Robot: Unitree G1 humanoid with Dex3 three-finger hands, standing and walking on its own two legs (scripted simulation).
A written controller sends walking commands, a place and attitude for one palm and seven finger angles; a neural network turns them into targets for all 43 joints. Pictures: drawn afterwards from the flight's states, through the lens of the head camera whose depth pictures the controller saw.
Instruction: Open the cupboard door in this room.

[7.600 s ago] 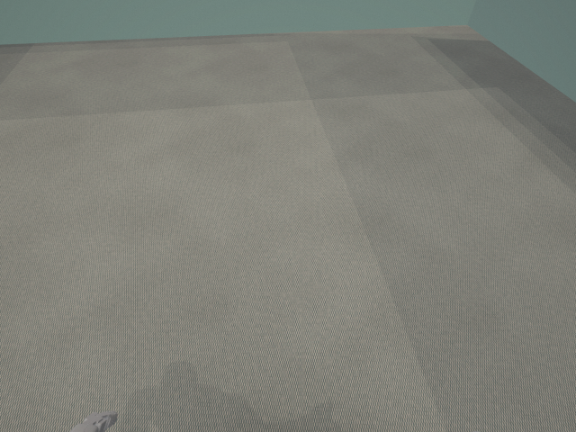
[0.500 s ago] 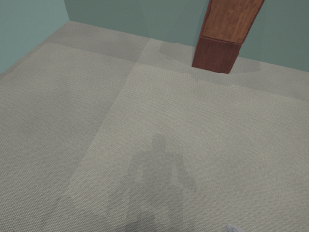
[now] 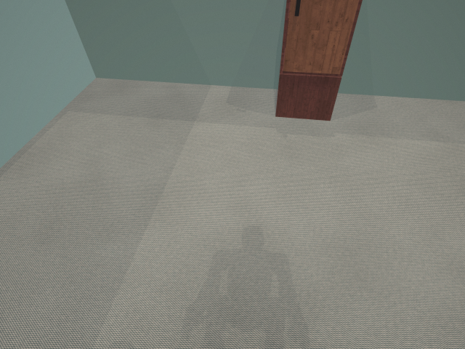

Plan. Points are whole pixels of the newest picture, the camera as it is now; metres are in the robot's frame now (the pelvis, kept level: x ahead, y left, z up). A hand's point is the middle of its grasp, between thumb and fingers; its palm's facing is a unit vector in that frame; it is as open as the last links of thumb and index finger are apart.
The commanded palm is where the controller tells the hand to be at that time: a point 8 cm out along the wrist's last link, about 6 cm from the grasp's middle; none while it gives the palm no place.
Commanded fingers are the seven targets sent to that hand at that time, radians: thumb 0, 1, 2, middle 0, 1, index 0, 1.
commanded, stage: turn or walk to find it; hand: left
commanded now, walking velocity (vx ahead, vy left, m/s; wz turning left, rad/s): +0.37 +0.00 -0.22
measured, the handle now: out of the picture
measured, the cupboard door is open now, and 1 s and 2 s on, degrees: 0 0 0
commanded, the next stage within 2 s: stand and wait in 0.02 s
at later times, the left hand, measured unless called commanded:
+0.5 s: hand out of the picture +0.02 +0.17 -0.18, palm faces +0.05 -0.98 -0.17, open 7.3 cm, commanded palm none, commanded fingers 0.00 0.90 0.90 -0.20 -0.30 -0.20 -0.30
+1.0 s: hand out of the picture -0.01 +0.17 -0.18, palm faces +0.11 -0.98 -0.19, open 7.4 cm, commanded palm none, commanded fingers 0.00 0.90 0.90 -0.20 -0.30 -0.20 -0.30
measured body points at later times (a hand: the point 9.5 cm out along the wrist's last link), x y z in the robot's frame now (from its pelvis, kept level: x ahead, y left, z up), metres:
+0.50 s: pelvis +0.03 +0.01 +0.00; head +0.04 +0.01 +0.45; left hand +0.02 +0.22 -0.16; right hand +0.00 -0.18 -0.17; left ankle +0.00 +0.12 -0.74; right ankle -0.01 -0.11 -0.74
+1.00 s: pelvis +0.00 +0.00 +0.00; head +0.01 +0.00 +0.45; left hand -0.01 +0.23 -0.16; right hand +0.03 -0.22 -0.16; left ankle +0.00 +0.12 -0.74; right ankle -0.01 -0.11 -0.74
